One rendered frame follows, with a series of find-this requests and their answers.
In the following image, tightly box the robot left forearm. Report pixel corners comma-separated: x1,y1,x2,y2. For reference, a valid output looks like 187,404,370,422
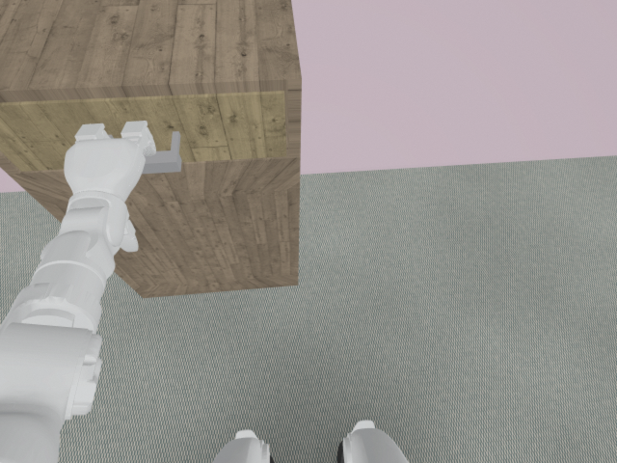
0,191,127,337

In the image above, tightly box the left robot shin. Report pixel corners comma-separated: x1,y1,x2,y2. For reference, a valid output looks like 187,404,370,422
235,429,259,441

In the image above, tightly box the handle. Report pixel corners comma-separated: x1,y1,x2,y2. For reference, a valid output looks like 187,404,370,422
108,131,182,174

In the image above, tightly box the left robot hand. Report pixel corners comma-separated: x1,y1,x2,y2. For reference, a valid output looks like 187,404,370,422
64,121,156,252

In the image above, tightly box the robot left upper arm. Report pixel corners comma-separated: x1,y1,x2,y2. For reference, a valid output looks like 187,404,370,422
0,322,102,463

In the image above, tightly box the robot left thigh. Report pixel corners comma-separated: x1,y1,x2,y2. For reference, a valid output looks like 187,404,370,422
212,437,270,463

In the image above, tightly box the drawer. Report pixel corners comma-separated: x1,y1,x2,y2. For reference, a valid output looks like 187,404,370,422
0,91,286,172

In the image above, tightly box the cabinet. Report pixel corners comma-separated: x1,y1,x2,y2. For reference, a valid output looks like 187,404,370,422
0,0,302,298

